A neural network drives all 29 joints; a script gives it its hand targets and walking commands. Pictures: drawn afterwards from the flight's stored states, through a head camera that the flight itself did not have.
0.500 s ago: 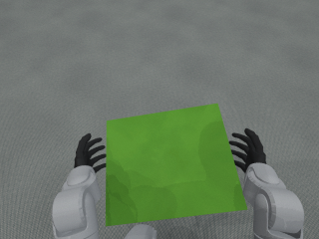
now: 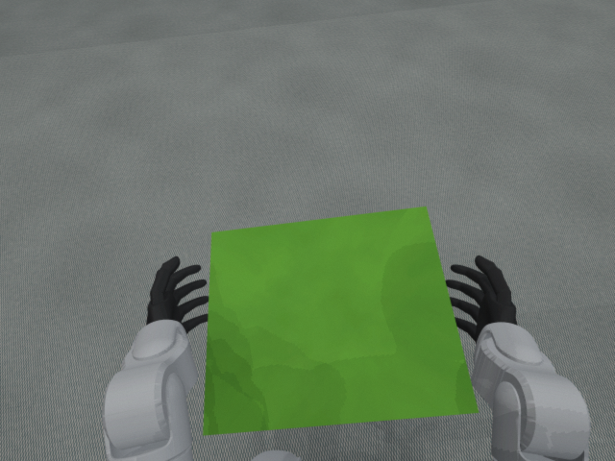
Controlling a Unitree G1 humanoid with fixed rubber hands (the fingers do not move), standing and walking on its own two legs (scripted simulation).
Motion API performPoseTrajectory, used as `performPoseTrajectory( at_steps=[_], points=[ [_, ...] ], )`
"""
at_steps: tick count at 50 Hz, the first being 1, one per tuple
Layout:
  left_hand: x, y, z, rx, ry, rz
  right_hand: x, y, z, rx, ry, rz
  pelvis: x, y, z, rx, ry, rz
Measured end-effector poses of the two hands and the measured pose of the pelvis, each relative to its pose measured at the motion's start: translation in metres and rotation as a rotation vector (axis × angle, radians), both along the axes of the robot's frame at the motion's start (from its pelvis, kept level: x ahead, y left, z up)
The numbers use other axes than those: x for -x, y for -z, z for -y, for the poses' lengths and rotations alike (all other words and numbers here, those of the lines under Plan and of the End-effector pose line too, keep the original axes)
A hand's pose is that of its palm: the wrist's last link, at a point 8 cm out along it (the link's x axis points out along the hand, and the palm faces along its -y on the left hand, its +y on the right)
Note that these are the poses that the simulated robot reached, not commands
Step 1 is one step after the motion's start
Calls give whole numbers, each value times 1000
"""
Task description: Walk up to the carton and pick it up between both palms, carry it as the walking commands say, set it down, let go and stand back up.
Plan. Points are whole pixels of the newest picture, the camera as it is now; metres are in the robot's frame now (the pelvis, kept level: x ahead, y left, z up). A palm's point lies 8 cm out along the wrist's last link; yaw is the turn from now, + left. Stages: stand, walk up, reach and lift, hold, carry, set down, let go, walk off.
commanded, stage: carry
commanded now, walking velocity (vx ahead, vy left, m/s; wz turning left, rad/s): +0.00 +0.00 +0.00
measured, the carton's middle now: (329, 323) +0.31 +0.00 +0.00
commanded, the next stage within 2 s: none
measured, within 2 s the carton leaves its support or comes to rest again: neither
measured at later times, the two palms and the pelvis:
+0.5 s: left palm (247, 93) +0.73 +0.14 +0.08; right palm (437, 96) +0.71 -0.21 +0.07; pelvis +0.47 -0.03 +0.01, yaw -2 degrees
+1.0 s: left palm (256, 9) +1.12 +0.16 +0.07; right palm (397, 17) +1.07 -0.19 +0.06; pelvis +0.84 +0.01 +0.02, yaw -9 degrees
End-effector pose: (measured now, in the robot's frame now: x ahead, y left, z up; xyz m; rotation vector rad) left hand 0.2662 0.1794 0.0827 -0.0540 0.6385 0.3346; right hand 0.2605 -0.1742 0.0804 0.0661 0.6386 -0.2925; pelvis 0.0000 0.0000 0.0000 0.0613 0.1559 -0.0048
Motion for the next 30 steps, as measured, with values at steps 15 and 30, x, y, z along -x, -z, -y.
performPoseTrajectory(
  at_steps=[15, 30],
  points=[
    [-300, 32, 18, -27, 35, -95, -287, 49, 17, -46, 30, -102, -296, 16, 9, 25, 79, 56],
    [-549, 20, 30, 30, 5, 26, -550, 6, 30, 45, -8, 16, -551, 6, 32, 13, 25, 6]
  ],
)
